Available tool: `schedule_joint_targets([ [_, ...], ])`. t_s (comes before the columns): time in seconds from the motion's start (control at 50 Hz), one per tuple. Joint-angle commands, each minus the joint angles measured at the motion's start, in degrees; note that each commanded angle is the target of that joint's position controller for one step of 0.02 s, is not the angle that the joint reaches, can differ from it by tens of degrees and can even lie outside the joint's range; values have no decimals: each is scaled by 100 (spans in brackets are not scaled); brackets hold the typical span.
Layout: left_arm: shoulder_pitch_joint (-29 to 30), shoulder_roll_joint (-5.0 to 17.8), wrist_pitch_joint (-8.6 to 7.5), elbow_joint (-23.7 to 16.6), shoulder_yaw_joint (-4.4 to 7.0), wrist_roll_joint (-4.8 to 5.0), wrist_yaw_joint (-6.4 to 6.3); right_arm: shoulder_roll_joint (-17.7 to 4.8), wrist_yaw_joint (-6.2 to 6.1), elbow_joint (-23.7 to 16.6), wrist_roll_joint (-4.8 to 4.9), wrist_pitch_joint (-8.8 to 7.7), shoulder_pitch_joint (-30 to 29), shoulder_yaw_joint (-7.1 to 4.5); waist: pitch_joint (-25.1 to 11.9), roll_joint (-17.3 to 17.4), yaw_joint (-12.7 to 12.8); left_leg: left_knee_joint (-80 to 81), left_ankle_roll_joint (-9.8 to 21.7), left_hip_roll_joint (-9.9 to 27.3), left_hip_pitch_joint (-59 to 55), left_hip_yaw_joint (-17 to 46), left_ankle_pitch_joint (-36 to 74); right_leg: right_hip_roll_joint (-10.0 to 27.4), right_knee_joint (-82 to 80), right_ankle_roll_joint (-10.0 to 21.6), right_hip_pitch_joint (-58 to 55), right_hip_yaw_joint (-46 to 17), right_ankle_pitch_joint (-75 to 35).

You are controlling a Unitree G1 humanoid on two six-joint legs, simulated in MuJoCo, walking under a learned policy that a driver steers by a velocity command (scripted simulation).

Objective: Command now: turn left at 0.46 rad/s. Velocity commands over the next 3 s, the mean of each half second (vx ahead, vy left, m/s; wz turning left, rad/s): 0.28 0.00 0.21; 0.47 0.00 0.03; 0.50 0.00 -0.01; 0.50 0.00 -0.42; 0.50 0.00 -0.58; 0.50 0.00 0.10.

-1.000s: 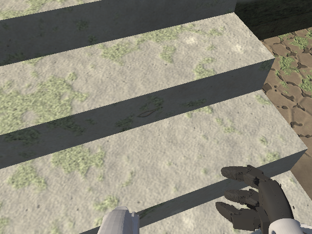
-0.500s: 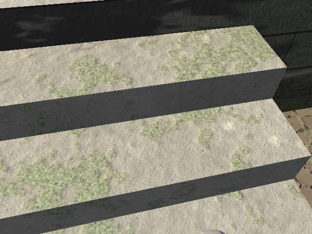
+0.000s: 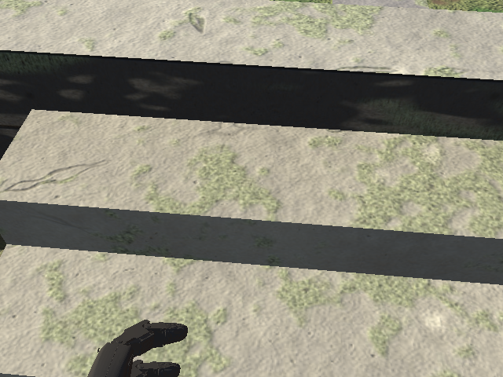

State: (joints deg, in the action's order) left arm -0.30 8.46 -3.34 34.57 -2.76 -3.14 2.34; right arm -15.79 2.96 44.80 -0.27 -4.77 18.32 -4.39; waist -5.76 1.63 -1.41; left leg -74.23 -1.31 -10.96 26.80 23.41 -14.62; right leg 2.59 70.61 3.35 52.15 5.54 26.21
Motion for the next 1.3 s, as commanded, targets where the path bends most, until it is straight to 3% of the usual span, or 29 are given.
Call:
schedule_joint_targets([
  [0.02, -11, 251, -228, 358, 194, 207, -53, -263, -219, -145, -68, 107, 257, -42, -339, -482, -88, -2506, 84, 857, 2335, -847, 897, 1385, -3918, 1074, -2160, -3419, 707],
  [0.04, 148, -200, -199, 593, 81, 172, -102, -46, -157, -45, -179, 127, 198, 104, -115, -35, -315, -2042, 164, 1115, 1953, -1109, 391, 1092, -4040, 761, -1546, -2778, 1080],
  [0.14, -885, 549, -311, 1414, 385, -64, -424, 120, 325, 388, -190, 88, -233, 336, 27, -303, 188, -2236, 744, 900, 2736, -1146, 1110, 735, -4897, 735, -2122, -1968, 843],
  [0.32, -1701, 959, -320, 1845, 335, -78, -216, -352, 143, 313, -285, 52, -1125, 194, 67, -785, 502, -932, 205, 1339, 2986, -2028, 427, 1411, -5996, 901, -3147, -1604, 964],
  [0.48, -1245, 1357, -326, 1703, 488, 219, -67, -276, -29, 702, -208, -147, -61, -123, 641, -475, 86, 4982, 307, 1156, -986, -2631, 15, 1122, -4685, 622, -3441, -891, 1265],
  [0.52, -1574, 448, -196, 1849, 314, 31, 50, -535, -176, 1060, -362, -256, 1095, -268, 299, 877, -207, 5150, 1197, 2020, -2691, -1161, -653, 314, -1402, 363, -1533, -395, -31],
  [0.54, -1360, 221, -349, 1467, 219, -37, 158, -1105, -199, 996, -242, -358, 1602, -318, 126, 2079, -494, 5914, 2638, 2939, -3803, 2012, -2774, -718, 72, 88, 1207, -1076, 479],
  [0.56, -667, 377, -429, 1475, 223, 17, 141, -633, -212, 1273, -458, -355, 1655, -173, 791, 1226, -776, 5979, 2627, 3150, -3493, 2742, -3487, -805, 2490, 294, 2416, -2054, -208],
  [0.58, -813, 670, -390, 1175, 465, 69, -93, -51, -211, 728, 69, -144, 1117, 46, 443, 350, -204, 6291, 1652, 3175, -2793, 1615, -2993, -152, 2318, 103, 1461, -1168, -1028],
  [0.6, -751, 849, -342, 1262, 463, 66, -127, -3, -249, 504, 139, -163, 315, 107, 685, -16, 60, 6256, 1232, 2740, -2166, 736, -1760, 86, 1713, -54, 854, -935, -1450],
  [0.7, -187, 152, 107, 823, 335, 227, -225, 230, -281, 994, -175, -351, 1249, 208, 1040, 76, -53, 5905, 1561, 2433, -1873, -320, -141, -163, 4505, 88, 1894, -636, -676],
  [0.72, -61, 399, -64, 1044, 184, 67, 35, 390, -158, 1463, -702, -138, 1911, 349, 1005, 640, -570, 5566, 2220, 2730, -2784, 175, 527, -586, 5961, 676, 3621, -1477, -640],
  [0.8, 693, 89, -281, 502, -49, 67, 186, 792, -3, 1820, -932, 22, 1680, 612, 819, -160, -23, 5795, 1702, 2460, -2399, -1218, -15, -283, 5766, 1453, 4294, -903, -754],
  [0.82, 1546, -381, -8, -156, -71, 435, -135, 344, -129, 1547, -37, -280, 1409, 463, 1468, -59, -14, 6664, 1197, 2347, -908, -1395, 53, -502, 5263, 636, 2904, -278, 76],
  [0.86, 1663, 15, 280, -544, -112, 415, -244, 327, -429, 1681, 207, -306, 1375, 514, 1664, 5, -13, 8095, 1258, 2156, 216, -1650, 549, 120, 2627, 289, 824, 437, -372],
  [0.88, 1441, -133, 394, -553, -154, 476, -295, 153, -514, 1788, 273, -215, 1487, 475, 1448, 282, -33, 8271, 1273, 2166, 9, -1981, 1761, 121, 2070, 408, -103, 625, -444],
  [0.9, 2136, -320, 462, -708, -302, 270, 226, 291, 49, 1712, -628, -251, 1545, 692, 62, 982, 295, 7706, 1710, 2556, 845, -1756, 3693, -270, 2039, 296, -1685, 321, -800],
  [0.94, 835, 643, 480, -198, 19, 280, 498, -1047, 416, 1409, -401, -346, 783, 237, -290, 1015, 981, 6330, 1877, 2730, -1620, -2253, 9129, -952, 657, 156, -1280, 663, -271],
  [0.96, 432, 783, 424, 19, 119, 279, 460, -1032, 388, 1492, -306, -362, 943, 171, -442, 973, 877, 5564, 1835, 2703, -2878, -2444, 9880, -1042, -692, 276, -1210, 884, -218],
  [0.98, -321, 888, 369, 357, 228, 227, 307, -773, 403, 1764, -469, -317, 1502, 167, -822, 940, 827, 4174, 1691, 2568, -2662, -2395, 10243, -1064, -1199, 510, -2382, 434, -724],
  [1.0, -2739, 1095, 216, 1117, 497, 191, -171, -604, -198, 1318, 357, -334, 1528, 43, -2125, 180, 1364, 1671, 817, 1969, -1371, -2288, 7994, 331, -956, 1217, -5066, -2188, 8],
  [1.02, -3018, 1510, 315, 1543, 646, 358, -401, -189, -141, 1048, 225, -297, 578, 39, -1748, -1388, 1325, -88, 621, 616, 401, -2054, 1351, 749, -3827, 1632, -5102, -5035, 317],
  [1.04, -2131, 1487, 260, 1561, 692, 345, -496, 341, -76, 550, -132, -244, 152, 122, -748, -1297, 738, -1846, 630, 719, 1686, -1406, 333, 993, -4646, 1504, -4580, -5747, 863],
  [1.06, -2800, 873, 45, 1677, 390, -138, -140, 654, 195, 1050, -89, -115, -99, 229, 382, -1610, 1312, -2934, 1069, 341, 3370, 106, 1825, 735, -4373, 1468, -3757, -5266, 1560],
  [1.1, -1950, 80, -47, 2238, 299, -64, 149, 763, 157, 695, -248, -44, -359, 296, 333, 174, 342, -3867, 1517, 367, 3788, -265, 1772, 861, -4144, 1615, -3055, -4043, -804],
  [1.18, -1911, -316, -427, 2892, 245, 365, -188, 1370, -319, -162, -336, 137, -966, 644, 896, -36, -456, -4232, 985, 945, 4179, -1334, 412, 555, -4856, 542, -2379, -1868, -851],
  [1.2, -1772, -201, -485, 2758, 244, 314, -228, 1119, -356, -304, -273, 153, -1129, 650, 1074, 240, -471, -3430, 789, 1102, 3784, -1714, 778, 418, -5080, 527, -1837, -1542, -1234],
  [1.22, -897, -21, -322, 2346, 188, -421, 88, 324, -26, -37, 58, 204, -1152, 563, -116, -76, -532, -3618, 1279, 1065, 3693, -1778, 1513, 126, -4862, 545, -1777, -1277, -2047],
  [1.3, -4010, -116, -66, 3411, 29, -665, 69, 688, 75, -398, -173, 73, -2571, 796, 541, -244, 415, -5508, 1871, 896, 7430, -1565, -92, 726, -4811, 855, -5133, -1984, -2139],
])
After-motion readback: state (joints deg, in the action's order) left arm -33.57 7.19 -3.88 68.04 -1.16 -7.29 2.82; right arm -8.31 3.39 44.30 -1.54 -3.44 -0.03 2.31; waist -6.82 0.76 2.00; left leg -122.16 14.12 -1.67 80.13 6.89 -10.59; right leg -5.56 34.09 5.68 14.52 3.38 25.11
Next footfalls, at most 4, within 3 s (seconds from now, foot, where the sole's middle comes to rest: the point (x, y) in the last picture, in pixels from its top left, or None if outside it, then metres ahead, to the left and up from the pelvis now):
0.50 left None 0.15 0.14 -0.66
0.98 right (278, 342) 0.48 -0.04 -0.49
1.48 left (184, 172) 0.81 0.16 -0.31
1.96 right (280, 30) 1.12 -0.06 -0.14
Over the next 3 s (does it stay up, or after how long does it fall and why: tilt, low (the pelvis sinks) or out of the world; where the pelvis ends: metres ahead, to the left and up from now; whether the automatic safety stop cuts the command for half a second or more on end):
stays up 1.50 -0.10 0.62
